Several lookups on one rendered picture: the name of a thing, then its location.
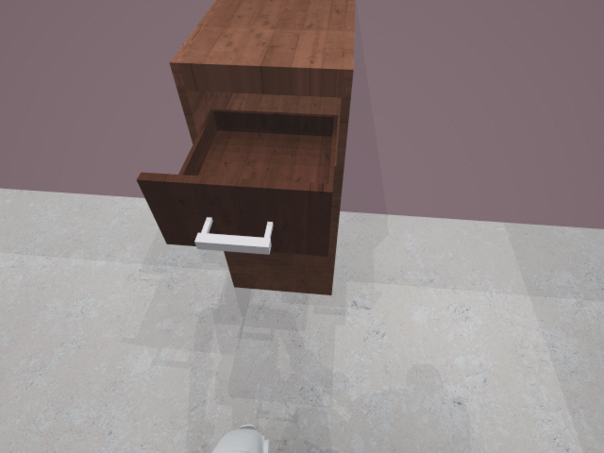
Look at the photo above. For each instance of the handle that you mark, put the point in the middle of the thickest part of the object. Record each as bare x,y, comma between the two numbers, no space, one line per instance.
233,243

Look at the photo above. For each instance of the drawer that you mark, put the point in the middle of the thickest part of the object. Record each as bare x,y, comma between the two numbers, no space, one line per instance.
247,168

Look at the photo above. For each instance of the cabinet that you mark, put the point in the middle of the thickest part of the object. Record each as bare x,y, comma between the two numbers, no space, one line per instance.
294,56

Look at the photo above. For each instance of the robot left thigh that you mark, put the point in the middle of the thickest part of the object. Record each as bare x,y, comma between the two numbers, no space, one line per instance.
244,440

